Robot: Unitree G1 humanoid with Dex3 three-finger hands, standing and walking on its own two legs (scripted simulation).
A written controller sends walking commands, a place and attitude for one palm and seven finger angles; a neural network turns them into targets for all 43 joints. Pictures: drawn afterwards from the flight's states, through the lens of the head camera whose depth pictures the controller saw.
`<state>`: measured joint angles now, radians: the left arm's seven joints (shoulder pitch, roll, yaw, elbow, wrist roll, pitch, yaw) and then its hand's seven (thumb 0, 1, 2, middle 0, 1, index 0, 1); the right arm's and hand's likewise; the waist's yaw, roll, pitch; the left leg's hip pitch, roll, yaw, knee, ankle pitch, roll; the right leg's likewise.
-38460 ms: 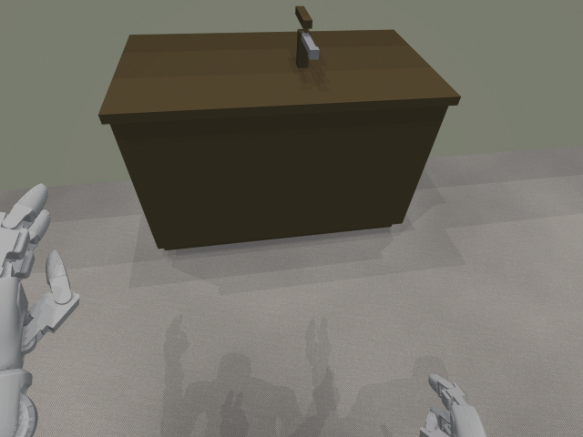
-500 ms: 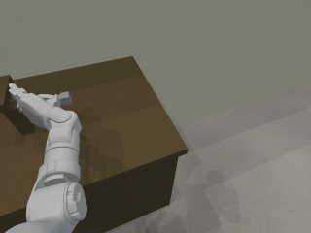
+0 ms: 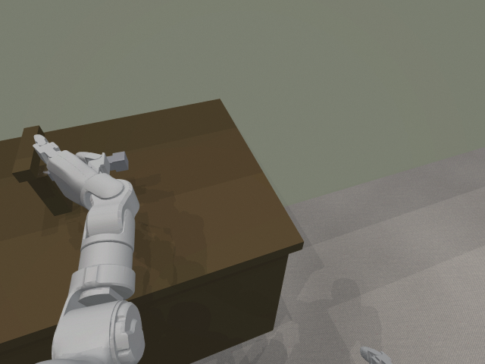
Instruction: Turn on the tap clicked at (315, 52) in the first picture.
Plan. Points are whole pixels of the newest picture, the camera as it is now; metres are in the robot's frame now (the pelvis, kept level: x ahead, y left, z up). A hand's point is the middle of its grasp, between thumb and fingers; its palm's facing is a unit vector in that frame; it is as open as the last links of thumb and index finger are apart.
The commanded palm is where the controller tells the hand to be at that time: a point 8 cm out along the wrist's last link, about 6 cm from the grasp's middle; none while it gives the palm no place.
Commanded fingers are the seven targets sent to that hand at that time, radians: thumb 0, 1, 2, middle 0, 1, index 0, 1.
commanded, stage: lift the hand up off the lever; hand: left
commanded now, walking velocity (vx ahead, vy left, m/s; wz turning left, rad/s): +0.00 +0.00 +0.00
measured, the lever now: (120, 161) +0.49 +0.28 +0.07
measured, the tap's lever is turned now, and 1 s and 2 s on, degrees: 85 85 85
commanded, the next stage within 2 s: draw the hand back beside the body in 0.02 s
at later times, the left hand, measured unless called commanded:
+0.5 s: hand (97, 196) +0.33 +0.24 +0.14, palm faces +0.39 -0.89 -0.23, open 7.7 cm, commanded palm +0.29 +0.27 +0.16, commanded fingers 0.00 0.90 0.90 -0.17 -0.21 -0.17 -0.21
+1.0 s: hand (70, 230) +0.25 +0.24 +0.16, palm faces +0.35 -0.90 -0.28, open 7.5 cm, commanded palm +0.21 +0.28 +0.18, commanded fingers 0.00 0.90 0.90 -0.20 -0.28 -0.20 -0.28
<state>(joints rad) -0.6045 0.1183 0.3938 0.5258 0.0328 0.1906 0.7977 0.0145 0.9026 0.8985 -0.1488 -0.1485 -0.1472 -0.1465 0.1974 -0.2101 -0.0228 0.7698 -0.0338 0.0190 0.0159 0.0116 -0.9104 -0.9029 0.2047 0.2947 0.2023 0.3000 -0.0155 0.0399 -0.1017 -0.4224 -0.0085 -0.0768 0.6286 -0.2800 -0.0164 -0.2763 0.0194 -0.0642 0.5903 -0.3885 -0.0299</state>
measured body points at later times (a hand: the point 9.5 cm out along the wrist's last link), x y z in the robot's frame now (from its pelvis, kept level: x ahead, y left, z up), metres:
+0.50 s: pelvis +0.00 +0.00 +0.01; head -0.03 -0.02 +0.46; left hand +0.30 +0.29 +0.15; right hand +0.11 -0.26 -0.09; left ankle +0.03 +0.13 -0.73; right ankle -0.05 -0.10 -0.73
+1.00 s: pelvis +0.00 +0.01 +0.01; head -0.03 -0.01 +0.46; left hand +0.23 +0.28 +0.18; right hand +0.17 -0.22 -0.07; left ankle +0.03 +0.13 -0.73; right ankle -0.05 -0.10 -0.73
